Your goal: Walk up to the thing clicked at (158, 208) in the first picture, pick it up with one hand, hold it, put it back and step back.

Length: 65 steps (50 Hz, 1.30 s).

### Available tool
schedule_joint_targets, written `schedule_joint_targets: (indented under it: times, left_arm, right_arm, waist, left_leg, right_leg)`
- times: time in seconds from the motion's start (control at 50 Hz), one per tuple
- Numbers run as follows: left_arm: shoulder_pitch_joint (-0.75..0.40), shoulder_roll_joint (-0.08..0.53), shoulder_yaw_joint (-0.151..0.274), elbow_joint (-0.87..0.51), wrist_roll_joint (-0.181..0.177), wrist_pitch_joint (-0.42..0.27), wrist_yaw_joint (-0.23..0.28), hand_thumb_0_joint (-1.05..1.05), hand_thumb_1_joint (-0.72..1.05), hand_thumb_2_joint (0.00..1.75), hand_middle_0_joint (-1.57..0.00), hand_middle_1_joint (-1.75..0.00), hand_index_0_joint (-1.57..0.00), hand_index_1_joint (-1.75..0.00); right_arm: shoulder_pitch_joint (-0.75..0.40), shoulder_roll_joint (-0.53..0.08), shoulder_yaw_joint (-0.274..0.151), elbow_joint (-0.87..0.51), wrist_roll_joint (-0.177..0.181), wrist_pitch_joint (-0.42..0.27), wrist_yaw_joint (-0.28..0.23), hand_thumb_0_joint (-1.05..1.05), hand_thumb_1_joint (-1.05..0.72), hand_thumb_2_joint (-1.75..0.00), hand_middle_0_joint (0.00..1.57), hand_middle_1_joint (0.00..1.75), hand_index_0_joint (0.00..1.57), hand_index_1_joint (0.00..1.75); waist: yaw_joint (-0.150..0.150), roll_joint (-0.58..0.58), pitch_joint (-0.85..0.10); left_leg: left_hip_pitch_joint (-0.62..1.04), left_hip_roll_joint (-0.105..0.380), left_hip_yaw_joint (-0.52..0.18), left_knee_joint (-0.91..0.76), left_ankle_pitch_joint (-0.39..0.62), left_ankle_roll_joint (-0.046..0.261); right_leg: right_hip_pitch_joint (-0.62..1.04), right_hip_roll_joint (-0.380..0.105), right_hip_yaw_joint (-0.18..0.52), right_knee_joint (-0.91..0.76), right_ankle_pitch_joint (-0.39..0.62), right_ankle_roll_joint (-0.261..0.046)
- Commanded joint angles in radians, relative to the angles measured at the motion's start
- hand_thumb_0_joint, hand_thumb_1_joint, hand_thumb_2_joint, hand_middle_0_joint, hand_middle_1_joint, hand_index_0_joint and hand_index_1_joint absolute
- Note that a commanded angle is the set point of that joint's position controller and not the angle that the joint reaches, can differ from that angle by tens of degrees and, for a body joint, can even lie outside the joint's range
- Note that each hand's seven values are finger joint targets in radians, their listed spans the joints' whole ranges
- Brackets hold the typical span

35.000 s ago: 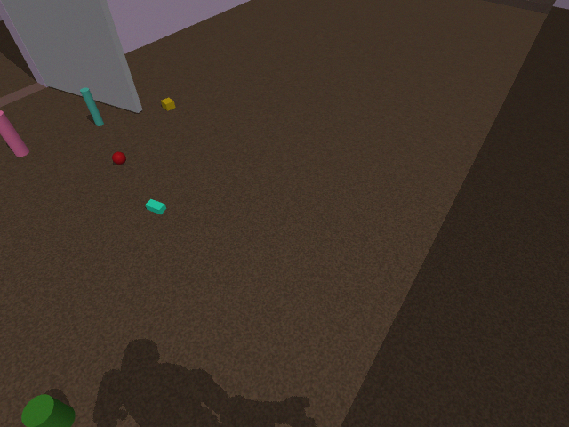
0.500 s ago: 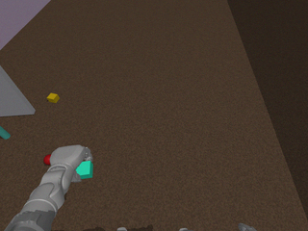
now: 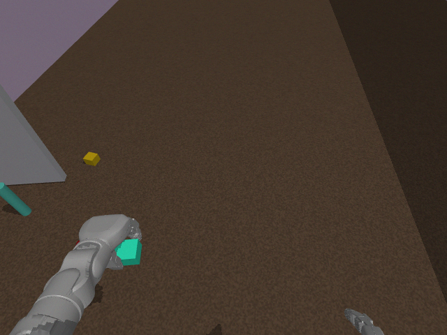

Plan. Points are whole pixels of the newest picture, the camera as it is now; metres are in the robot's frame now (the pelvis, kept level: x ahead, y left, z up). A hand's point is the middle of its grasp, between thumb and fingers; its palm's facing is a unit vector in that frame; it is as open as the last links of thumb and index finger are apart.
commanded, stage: hold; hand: left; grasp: from above
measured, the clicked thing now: (119, 253) +0.32 +0.23 -0.09
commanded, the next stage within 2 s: crouch in 1.40 s
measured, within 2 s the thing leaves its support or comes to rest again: neither
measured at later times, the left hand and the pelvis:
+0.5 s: hand (113, 257) +0.28 +0.21 -0.03, palm faces -0.45 -0.04 -0.89, open 7.3 cm; pelvis -0.01 -0.01 +0.01, yaw +0 degrees
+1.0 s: hand (111, 255) +0.28 +0.21 -0.01, palm faces -0.45 -0.04 -0.89, open 7.3 cm; pelvis -0.01 -0.01 +0.01, yaw +0 degrees
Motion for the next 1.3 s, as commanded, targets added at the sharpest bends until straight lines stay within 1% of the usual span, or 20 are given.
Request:
schedule_joint_targets:
  times: [0.0,0.02,0.26,0.3,0.34,0.38,0.4,0.44,0.48,0.54,0.72,0.76,0.8,0.84,0.9,0.98,1.04,1.18,1.24,1.28]
  left_arm:
    - [-0.326,0.22,0.103,-0.213,-0.007,-0.006,0.034,0.0,0.76,0.24,-1.0,-0.39,-1.08,-0.31]
    - [-0.321,0.224,0.107,-0.218,-0.005,-0.006,0.031,0.0,0.77,0.24,-1.01,-0.4,-1.09,-0.32]
    - [-0.291,0.212,0.097,-0.237,-0.012,-0.002,0.002,0.0,0.79,0.21,-1.02,-0.39,-1.1,-0.31]
    - [-0.305,0.234,0.118,-0.272,-0.012,-0.006,0.003,0.0,0.8,0.21,-1.04,-0.37,-1.11,-0.29]
    - [-0.293,0.204,0.092,-0.273,-0.014,-0.006,-0.001,0.0,0.81,0.23,-1.06,-0.36,-1.13,-0.3]
    - [-0.32,0.241,0.124,-0.297,-0.014,-0.008,0.004,0.0,0.8,0.22,-1.05,-0.38,-1.12,-0.3]
    - [-0.292,0.222,0.112,-0.26,-0.01,-0.005,0.003,0.0,0.79,0.22,-1.05,-0.36,-1.12,-0.29]
    - [-0.323,0.22,0.107,-0.303,-0.013,-0.006,0.005,0.0,0.8,0.21,-1.05,-0.38,-1.12,-0.3]
    - [-0.306,0.228,0.116,-0.297,-0.017,-0.005,0.001,0.0,0.8,0.21,-1.06,-0.36,-1.13,-0.29]
    - [-0.289,0.22,0.108,-0.283,-0.008,0.0,-0.008,0.0,0.8,0.21,-1.07,-0.34,-1.13,-0.28]
    - [-0.306,0.231,0.117,-0.328,-0.023,-0.004,-0.032,0.0,0.79,0.19,-1.05,-0.34,-1.12,-0.27]
    - [-0.271,0.209,0.1,-0.329,-0.029,-0.002,-0.036,0.0,0.79,0.19,-1.04,-0.34,-1.11,-0.27]
    - [-0.279,0.235,0.124,-0.331,-0.024,-0.002,-0.036,0.0,0.81,0.2,-1.06,-0.34,-1.13,-0.27]
    - [-0.273,0.201,0.09,-0.331,-0.021,0.001,-0.043,0.0,0.79,0.19,-1.06,-0.32,-1.12,-0.26]
    - [-0.314,0.24,0.118,-0.344,-0.022,-0.002,-0.04,0.0,0.78,0.18,-1.05,-0.32,-1.11,-0.26]
    - [-0.281,0.211,0.1,-0.322,-0.024,-0.002,-0.044,0.0,0.79,0.16,-1.05,-0.32,-1.12,-0.25]
    - [-0.266,0.212,0.108,-0.306,-0.022,-0.007,-0.04,0.0,0.79,0.14,-1.05,-0.31,-1.12,-0.24]
    - [-0.301,0.242,0.132,-0.351,-0.015,-0.014,-0.019,0.0,0.8,0.16,-1.07,-0.31,-1.14,-0.24]
    - [-0.327,0.225,0.111,-0.33,-0.01,-0.008,-0.013,0.0,0.82,0.16,-1.09,-0.3,-1.15,-0.23]
    - [-0.298,0.236,0.125,-0.306,-0.016,-0.004,-0.013,0.0,0.81,0.15,-1.08,-0.3,-1.15,-0.23]
  right_arm:
    - [-0.044,-0.135,-0.043,-0.12,0.0,-0.032,-0.01,0.0,-0.89,-0.89,0.2,0.3,0.2,0.3]
    - [-0.051,-0.133,-0.042,-0.126,0.001,-0.03,-0.009,0.0,-0.89,-0.89,0.2,0.3,0.2,0.3]
    - [-0.1,-0.127,-0.028,-0.145,0.004,-0.02,-0.014,0.0,-0.89,-0.89,0.2,0.3,0.2,0.3]
    - [-0.105,-0.129,-0.029,-0.149,0.003,-0.017,-0.017,0.0,-0.89,-0.89,0.2,0.3,0.2,0.3]
    - [-0.109,-0.127,-0.027,-0.151,0.005,-0.017,-0.018,0.0,-0.89,-0.89,0.2,0.3,0.2,0.3]
    - [-0.108,-0.129,-0.028,-0.146,0.005,-0.017,-0.02,0.0,-0.89,-0.89,0.2,0.3,0.2,0.3]
    - [-0.11,-0.124,-0.026,-0.143,0.004,-0.017,-0.02,0.0,-0.9,-0.9,0.2,0.3,0.2,0.3]
    - [-0.119,-0.126,-0.025,-0.15,0.006,-0.017,-0.02,0.0,-0.89,-0.89,0.2,0.3,0.2,0.3]
    - [-0.127,-0.124,-0.025,-0.151,0.005,-0.016,-0.021,0.0,-0.89,-0.89,0.2,0.3,0.2,0.3]
    - [-0.132,-0.122,-0.023,-0.148,0.007,-0.015,-0.021,0.0,-0.9,-0.9,0.2,0.3,0.2,0.3]
    - [-0.14,-0.123,-0.02,-0.16,0.01,-0.014,-0.026,0.0,-0.9,-0.9,0.2,0.3,0.2,0.3]
    - [-0.148,-0.122,-0.02,-0.164,0.01,-0.015,-0.025,0.0,-0.9,-0.9,0.2,0.3,0.2,0.3]
    - [-0.149,-0.122,-0.02,-0.164,0.01,-0.015,-0.026,0.0,-0.89,-0.89,0.2,0.3,0.2,0.3]
    - [-0.15,-0.117,-0.017,-0.165,0.01,-0.013,-0.025,0.0,-0.9,-0.9,0.2,0.3,0.2,0.3]
    - [-0.149,-0.121,-0.017,-0.162,0.01,-0.01,-0.027,0.0,-0.9,-0.9,0.2,0.3,0.2,0.3]
    - [-0.149,-0.12,-0.016,-0.164,0.01,-0.008,-0.026,0.0,-0.9,-0.9,0.2,0.3,0.2,0.3]
    - [-0.151,-0.117,-0.016,-0.166,0.01,-0.007,-0.026,0.0,-0.9,-0.9,0.2,0.3,0.2,0.3]
    - [-0.148,-0.118,-0.02,-0.158,0.008,-0.003,-0.028,0.0,-0.9,-0.9,0.2,0.3,0.2,0.3]
    - [-0.144,-0.121,-0.022,-0.154,0.009,-0.002,-0.028,0.0,-0.9,-0.9,0.2,0.3,0.2,0.3]
    - [-0.141,-0.119,-0.022,-0.15,0.01,0.0,-0.029,0.0,-0.9,-0.9,0.2,0.3,0.2,0.3]
  waist:
    - [-0.002,-0.025,-0.276]
    - [0.007,-0.017,-0.273]
    - [0.01,-0.026,-0.212]
    - [0.021,-0.012,-0.227]
    - [0.01,-0.035,-0.228]
    - [0.014,-0.017,-0.237]
    - [0.017,-0.03,-0.222]
    - [0.017,-0.03,-0.224]
    - [0.017,-0.024,-0.214]
    - [0.021,-0.021,-0.202]
    - [0.025,-0.014,-0.208]
    - [0.027,-0.034,-0.201]
    - [0.031,-0.014,-0.202]
    - [0.024,-0.033,-0.195]
    - [0.026,-0.015,-0.205]
    - [0.023,-0.027,-0.198]
    - [0.028,-0.031,-0.187]
    - [0.029,-0.01,-0.238]
    - [0.02,-0.027,-0.225]
    - [0.029,-0.026,-0.216]
  left_leg:
    - [0.223,-0.036,-0.002,-0.073,0.285,0.014]
    - [0.23,-0.038,0.002,-0.079,0.286,0.014]
    - [0.242,-0.039,0.007,-0.139,0.186,0.017]
    - [0.253,-0.039,0.006,-0.142,0.194,0.016]
    - [0.267,-0.04,0.011,-0.144,0.206,0.021]
    - [0.273,-0.04,0.01,-0.146,0.209,0.019]
    - [0.267,-0.04,0.009,-0.149,0.21,0.019]
    - [0.27,-0.042,0.01,-0.155,0.193,0.018]
    - [0.275,-0.042,0.016,-0.159,0.173,0.02]
    - [0.276,-0.041,0.014,-0.17,0.179,0.019]
    - [0.306,-0.035,0.013,-0.188,0.214,0.017]
    - [0.306,-0.035,0.013,-0.191,0.21,0.018]
    - [0.305,-0.036,0.015,-0.192,0.208,0.018]
    - [0.306,-0.036,0.014,-0.192,0.215,0.02]
    - [0.314,-0.036,0.015,-0.196,0.227,0.018]
    - [0.317,-0.035,0.016,-0.202,0.215,0.02]
    - [0.31,-0.036,0.014,-0.201,0.207,0.018]
    - [0.331,-0.04,0.02,-0.189,0.255,0.02]
    - [0.334,-0.037,0.02,-0.192,0.253,0.022]
    - [0.322,-0.041,0.023,-0.192,0.25,0.024]
  right_leg:
    - [0.061,0.045,-0.017,-0.095,0.29,-0.019]
    - [0.065,0.044,-0.018,-0.098,0.291,-0.02]
    - [0.072,0.04,-0.013,-0.157,0.182,-0.023]
    - [0.082,0.041,-0.014,-0.162,0.183,-0.024]
    - [0.085,0.038,-0.012,-0.165,0.206,-0.019]
    - [0.088,0.038,-0.012,-0.168,0.205,-0.02]
    - [0.09,0.038,-0.014,-0.171,0.205,-0.02]
    - [0.093,0.038,-0.011,-0.18,0.187,-0.021]
    - [0.093,0.035,-0.009,-0.192,0.168,-0.019]
    - [0.095,0.036,-0.012,-0.195,0.17,-0.022]
    - [0.117,0.042,-0.02,-0.199,0.195,-0.025]
    - [0.12,0.041,-0.022,-0.205,0.192,-0.024]
    - [0.12,0.04,-0.02,-0.207,0.188,-0.025]
    - [0.118,0.039,-0.021,-0.208,0.201,-0.023]
    - [0.127,0.04,-0.022,-0.208,0.211,-0.025]
    - [0.123,0.039,-0.02,-0.214,0.199,-0.025]
    - [0.122,0.039,-0.023,-0.216,0.185,-0.026]
    - [0.143,0.036,-0.017,-0.208,0.241,-0.024]
    - [0.134,0.038,-0.021,-0.213,0.244,-0.021]
    - [0.137,0.034,-0.018,-0.218,0.244,-0.019]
